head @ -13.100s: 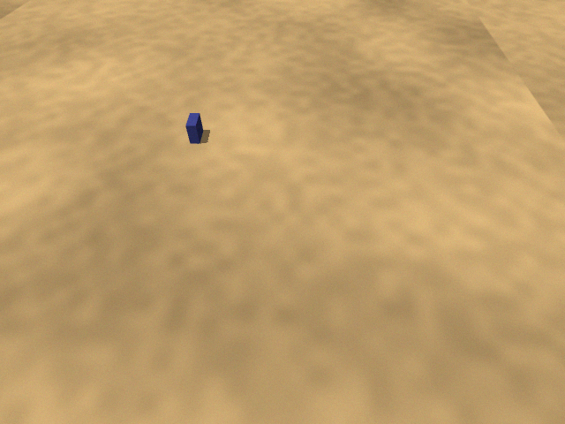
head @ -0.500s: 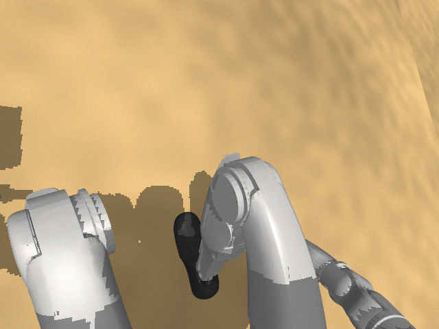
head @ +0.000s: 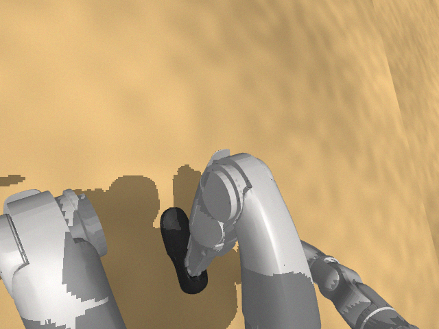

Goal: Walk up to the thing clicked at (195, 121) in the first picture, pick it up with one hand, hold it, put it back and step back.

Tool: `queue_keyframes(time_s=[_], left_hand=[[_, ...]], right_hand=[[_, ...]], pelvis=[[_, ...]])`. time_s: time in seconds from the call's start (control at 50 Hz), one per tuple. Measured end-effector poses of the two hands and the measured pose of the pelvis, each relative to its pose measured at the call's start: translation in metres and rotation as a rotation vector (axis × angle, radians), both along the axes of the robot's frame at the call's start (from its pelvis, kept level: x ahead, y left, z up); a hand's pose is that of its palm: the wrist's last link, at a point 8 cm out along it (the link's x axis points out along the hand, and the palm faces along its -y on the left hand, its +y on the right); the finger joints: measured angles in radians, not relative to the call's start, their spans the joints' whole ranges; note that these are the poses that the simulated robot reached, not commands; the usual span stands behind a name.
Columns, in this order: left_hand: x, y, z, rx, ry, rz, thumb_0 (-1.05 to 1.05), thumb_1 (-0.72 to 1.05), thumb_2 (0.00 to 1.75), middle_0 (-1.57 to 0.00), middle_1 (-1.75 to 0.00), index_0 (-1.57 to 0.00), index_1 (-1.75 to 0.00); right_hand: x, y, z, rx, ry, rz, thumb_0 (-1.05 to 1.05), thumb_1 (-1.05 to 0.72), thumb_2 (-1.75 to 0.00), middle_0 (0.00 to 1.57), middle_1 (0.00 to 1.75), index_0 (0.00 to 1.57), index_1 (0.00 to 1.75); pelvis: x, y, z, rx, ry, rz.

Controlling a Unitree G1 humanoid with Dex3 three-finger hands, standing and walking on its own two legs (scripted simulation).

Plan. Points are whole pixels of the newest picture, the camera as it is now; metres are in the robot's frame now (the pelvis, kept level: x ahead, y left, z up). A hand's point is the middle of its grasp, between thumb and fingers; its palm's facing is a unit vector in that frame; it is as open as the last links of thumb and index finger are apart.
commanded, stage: rest palm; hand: left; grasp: from the side
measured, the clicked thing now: out of the picture +0.46 +0.30 -0.22
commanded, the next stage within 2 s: close in 0.22 s
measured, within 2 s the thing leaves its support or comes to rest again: neither
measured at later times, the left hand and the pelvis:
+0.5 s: hand out of the picture +0.43 +0.29 -0.19, palm faces +0.44 -0.90 -0.03, open 13.9 cm; pelvis +0.00 +0.00 +0.00, yaw -1 degrees
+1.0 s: hand out of the picture +0.44 +0.30 -0.19, palm faces +0.46 -0.89 -0.02, open 9.3 cm; pelvis +0.00 +0.00 +0.00, yaw -2 degrees
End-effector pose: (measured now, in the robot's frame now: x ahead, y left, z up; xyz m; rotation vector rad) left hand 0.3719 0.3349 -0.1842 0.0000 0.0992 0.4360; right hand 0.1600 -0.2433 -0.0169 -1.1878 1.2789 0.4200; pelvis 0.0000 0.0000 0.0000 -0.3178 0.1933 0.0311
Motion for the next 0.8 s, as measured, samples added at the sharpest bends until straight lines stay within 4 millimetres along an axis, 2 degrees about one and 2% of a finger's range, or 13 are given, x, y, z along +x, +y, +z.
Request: queue_keyframes(time_s=[0.2,0.38,0.66,0.8], left_hand=[[0.010,-0.010,-0.003,-0.006,-0.010,0.009,-0.01,-0.30,0.28,-0.04,-0.15,-0.04,-0.15],[0.011,-0.007,-0.006,0.014,0.006,0.014,-0.01,-0.20,0.34,-0.06,-0.18,-0.05,-0.19],[0.022,-0.008,-0.003,0.005,-0.009,0.017,-0.01,0.11,0.52,-0.35,-0.43,-0.35,-0.43],[0.024,-0.001,-0.002,0.011,-0.009,0.037,0.00,0.24,0.62,-0.45,-0.53,-0.46,-0.53]], right_hand=[[0.009,0.003,0.001,-0.005,-0.007,0.019,0.00,-0.90,-0.90,0.21,0.30,0.21,0.30],[0.003,0.001,0.000,-0.016,0.017,0.013,0.00,-0.89,-0.90,0.21,0.30,0.21,0.30],[-0.008,0.000,0.004,-0.033,0.028,-0.005,0.00,-0.88,-0.90,0.21,0.30,0.21,0.30],[-0.012,0.000,0.006,-0.043,0.033,-0.008,0.00,-0.87,-0.89,0.21,0.30,0.21,0.30]], pelvis=[[0.001,-0.001,0.000,-0.005,-0.002,-0.008],[0.001,0.000,0.001,-0.009,0.000,-0.014],[-0.001,0.000,0.002,-0.015,-0.007,-0.020],[-0.002,0.001,0.003,-0.019,-0.006,-0.024]])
